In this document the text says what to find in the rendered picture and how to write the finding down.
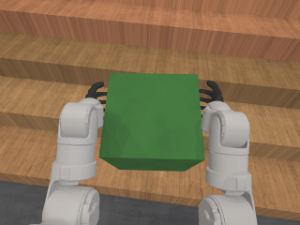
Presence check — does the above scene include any carton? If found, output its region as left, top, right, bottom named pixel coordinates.
left=98, top=72, right=205, bottom=172

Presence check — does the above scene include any robot left hand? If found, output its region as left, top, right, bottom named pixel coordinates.
left=85, top=82, right=108, bottom=119

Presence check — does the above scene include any left robot upper arm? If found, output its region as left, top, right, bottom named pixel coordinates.
left=29, top=185, right=100, bottom=225

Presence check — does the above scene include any left robot forearm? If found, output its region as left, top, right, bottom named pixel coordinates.
left=42, top=97, right=104, bottom=220

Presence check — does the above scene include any robot right hand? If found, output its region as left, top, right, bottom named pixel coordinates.
left=199, top=80, right=224, bottom=118

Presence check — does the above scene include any right robot forearm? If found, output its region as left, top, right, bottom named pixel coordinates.
left=201, top=100, right=258, bottom=225

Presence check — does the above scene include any right robot upper arm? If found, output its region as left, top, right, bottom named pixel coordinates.
left=198, top=194, right=257, bottom=225

